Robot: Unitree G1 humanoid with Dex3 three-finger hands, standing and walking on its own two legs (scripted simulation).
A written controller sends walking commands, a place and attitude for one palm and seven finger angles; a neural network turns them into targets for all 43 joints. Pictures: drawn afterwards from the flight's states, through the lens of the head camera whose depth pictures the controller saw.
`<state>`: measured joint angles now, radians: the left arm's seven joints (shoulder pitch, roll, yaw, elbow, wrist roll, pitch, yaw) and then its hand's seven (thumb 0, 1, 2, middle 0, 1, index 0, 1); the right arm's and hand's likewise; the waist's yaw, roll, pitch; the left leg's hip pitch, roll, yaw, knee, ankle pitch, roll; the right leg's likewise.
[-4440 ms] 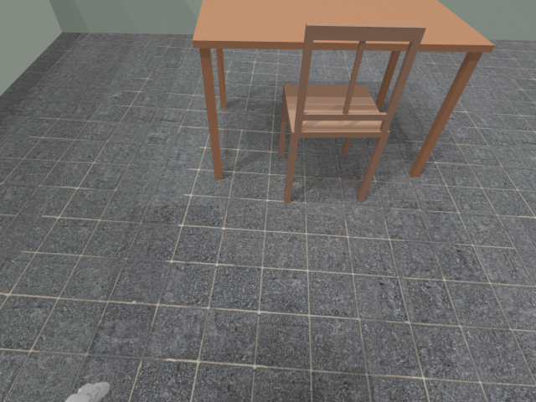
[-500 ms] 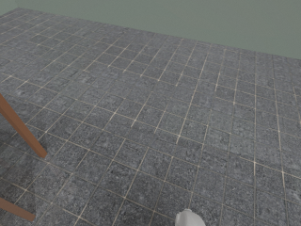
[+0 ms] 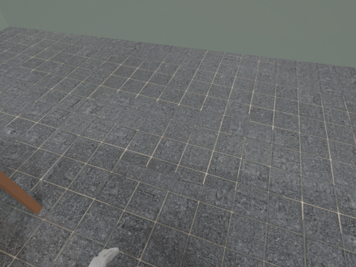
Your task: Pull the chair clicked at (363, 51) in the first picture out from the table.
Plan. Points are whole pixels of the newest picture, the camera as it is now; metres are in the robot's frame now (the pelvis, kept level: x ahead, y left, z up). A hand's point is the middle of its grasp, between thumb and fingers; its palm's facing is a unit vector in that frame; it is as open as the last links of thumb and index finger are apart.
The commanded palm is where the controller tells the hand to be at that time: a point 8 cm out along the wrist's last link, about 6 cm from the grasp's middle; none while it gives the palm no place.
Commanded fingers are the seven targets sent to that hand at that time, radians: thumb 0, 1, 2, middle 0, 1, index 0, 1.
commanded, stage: turn to face it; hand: left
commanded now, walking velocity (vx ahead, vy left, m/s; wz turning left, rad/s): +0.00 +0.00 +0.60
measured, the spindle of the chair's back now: out of the picture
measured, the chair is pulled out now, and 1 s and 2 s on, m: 0.00 0.00 0.00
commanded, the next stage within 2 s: none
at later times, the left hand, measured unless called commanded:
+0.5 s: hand out of the picture +0.02 +0.25 -0.16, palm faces +0.30 -0.91 -0.27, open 7.4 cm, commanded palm none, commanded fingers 0.00 0.90 0.90 -0.20 -0.30 -0.20 -0.30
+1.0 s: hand out of the picture -0.11 +0.17 -0.16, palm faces +0.59 -0.77 -0.24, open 7.4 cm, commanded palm none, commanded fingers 0.00 0.90 0.90 -0.20 -0.30 -0.20 -0.30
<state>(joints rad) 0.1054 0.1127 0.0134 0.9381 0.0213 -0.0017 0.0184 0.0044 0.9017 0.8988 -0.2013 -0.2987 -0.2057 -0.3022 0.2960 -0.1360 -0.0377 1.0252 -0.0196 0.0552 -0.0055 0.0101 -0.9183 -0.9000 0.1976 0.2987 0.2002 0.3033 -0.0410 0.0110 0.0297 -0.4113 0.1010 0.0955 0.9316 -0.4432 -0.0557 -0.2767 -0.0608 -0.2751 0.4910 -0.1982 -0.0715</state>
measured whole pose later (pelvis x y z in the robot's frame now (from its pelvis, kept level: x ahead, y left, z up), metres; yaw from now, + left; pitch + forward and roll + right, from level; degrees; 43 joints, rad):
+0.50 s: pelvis -0.01 +0.02 +0.01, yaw +16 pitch +1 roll -1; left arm 0.17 0.26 0.09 0.94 0.01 0.06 0.02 0.01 0.91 0.90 -0.19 -0.30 -0.20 -0.30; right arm 0.24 -0.20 -0.07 0.95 -0.03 0.03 0.00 0.01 -0.91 -0.90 0.20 0.30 0.20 0.30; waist -0.03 0.00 0.05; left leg -0.31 -0.01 -0.02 0.47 -0.18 0.03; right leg -0.41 -0.06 -0.01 0.89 -0.42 0.11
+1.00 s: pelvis -0.03 -0.02 +0.00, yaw +36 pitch +0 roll +1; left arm 0.24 0.21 0.04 0.90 0.03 0.02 0.01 0.01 0.90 0.90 -0.20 -0.30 -0.21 -0.30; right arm 0.14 -0.26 -0.08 0.92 -0.02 0.08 0.03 0.01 -0.91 -0.90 0.20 0.30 0.20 0.30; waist 0.02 -0.02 0.10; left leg -0.35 0.05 0.08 0.76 -0.42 -0.07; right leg -0.22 -0.18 -0.26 0.57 -0.32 0.03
